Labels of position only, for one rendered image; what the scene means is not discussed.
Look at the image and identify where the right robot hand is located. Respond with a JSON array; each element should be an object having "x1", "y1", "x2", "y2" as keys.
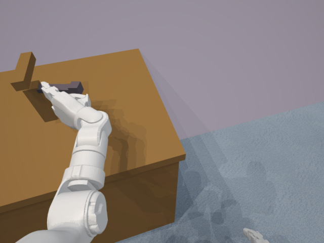
[{"x1": 243, "y1": 228, "x2": 269, "y2": 243}]

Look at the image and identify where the left robot hand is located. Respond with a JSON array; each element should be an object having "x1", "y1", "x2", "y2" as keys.
[{"x1": 41, "y1": 82, "x2": 91, "y2": 129}]

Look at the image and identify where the left robot forearm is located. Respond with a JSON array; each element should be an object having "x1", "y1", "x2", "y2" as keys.
[{"x1": 47, "y1": 107, "x2": 112, "y2": 228}]

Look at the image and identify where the tap lever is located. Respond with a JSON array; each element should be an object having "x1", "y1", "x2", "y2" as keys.
[{"x1": 37, "y1": 82, "x2": 84, "y2": 94}]

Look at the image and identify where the left robot upper arm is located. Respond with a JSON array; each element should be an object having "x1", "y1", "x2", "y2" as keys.
[{"x1": 15, "y1": 190, "x2": 108, "y2": 243}]

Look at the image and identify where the counter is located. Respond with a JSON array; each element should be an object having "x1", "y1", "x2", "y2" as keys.
[{"x1": 0, "y1": 49, "x2": 186, "y2": 243}]

